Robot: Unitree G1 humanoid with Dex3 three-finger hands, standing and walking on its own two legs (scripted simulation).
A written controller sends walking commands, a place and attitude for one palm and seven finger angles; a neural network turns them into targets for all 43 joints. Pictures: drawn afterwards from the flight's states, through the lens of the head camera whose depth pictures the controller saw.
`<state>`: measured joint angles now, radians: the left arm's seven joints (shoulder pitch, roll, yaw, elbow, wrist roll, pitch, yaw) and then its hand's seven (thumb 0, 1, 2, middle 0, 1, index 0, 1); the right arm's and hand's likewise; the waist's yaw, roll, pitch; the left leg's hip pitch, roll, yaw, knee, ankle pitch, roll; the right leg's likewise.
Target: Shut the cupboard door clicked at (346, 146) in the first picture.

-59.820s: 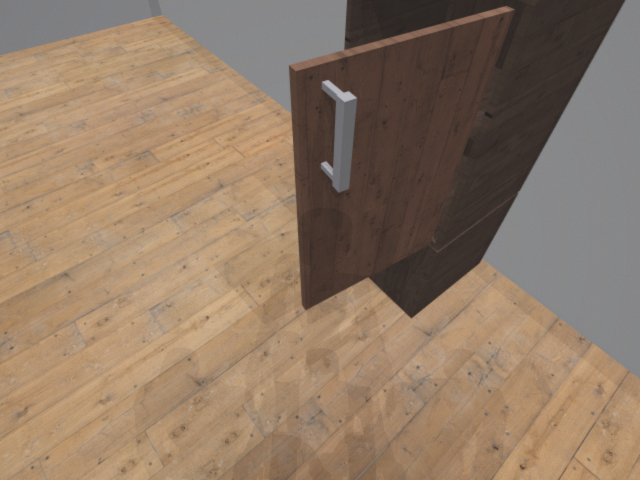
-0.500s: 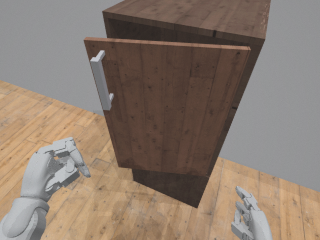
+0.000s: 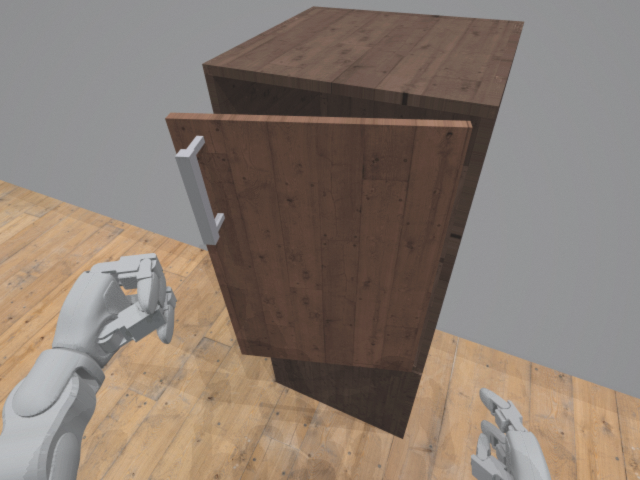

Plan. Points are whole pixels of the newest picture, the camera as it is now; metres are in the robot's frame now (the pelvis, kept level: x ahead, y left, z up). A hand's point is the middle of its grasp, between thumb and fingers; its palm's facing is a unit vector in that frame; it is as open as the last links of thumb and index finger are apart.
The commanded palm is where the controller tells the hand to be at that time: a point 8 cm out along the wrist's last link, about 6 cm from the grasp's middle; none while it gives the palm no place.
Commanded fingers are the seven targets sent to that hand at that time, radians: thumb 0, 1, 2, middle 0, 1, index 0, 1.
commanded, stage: raise the hand and make a fist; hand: left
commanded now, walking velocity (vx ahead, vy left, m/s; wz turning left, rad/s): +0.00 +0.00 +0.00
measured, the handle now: (204, 192) +0.44 +0.22 +0.16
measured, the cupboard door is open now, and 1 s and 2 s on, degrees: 18 18 18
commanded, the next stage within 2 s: bring the fist close to the handle in 0.24 s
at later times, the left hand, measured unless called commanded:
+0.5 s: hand (160, 316) +0.23 +0.20 +0.16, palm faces +0.03 -1.00 -0.06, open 3.1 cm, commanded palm +0.21 +0.24 +0.16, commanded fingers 0.00 0.90 0.90 -1.30 -1.50 -1.30 -1.50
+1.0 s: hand (183, 264) +0.30 +0.20 +0.16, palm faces +0.02 -1.00 -0.05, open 3.1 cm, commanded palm +0.28 +0.24 +0.16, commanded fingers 0.00 0.90 0.90 -1.30 -1.50 -1.30 -1.50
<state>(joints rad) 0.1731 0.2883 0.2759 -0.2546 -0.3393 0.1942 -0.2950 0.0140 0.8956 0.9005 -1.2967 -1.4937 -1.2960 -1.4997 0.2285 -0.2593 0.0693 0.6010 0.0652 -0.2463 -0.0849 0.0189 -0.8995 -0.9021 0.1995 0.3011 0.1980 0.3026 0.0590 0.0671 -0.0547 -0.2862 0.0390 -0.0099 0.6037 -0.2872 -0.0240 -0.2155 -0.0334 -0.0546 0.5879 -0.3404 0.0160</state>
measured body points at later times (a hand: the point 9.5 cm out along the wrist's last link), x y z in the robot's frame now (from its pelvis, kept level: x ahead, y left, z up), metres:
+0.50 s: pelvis -0.01 +0.00 +0.00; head -0.04 -0.03 +0.45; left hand +0.22 +0.25 +0.16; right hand +0.19 -0.22 -0.06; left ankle +0.02 +0.14 -0.73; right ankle -0.01 -0.13 -0.73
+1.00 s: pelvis +0.00 +0.00 +0.00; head -0.02 -0.02 +0.45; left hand +0.29 +0.25 +0.17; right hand +0.18 -0.22 -0.07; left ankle +0.02 +0.14 -0.73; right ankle -0.01 -0.13 -0.73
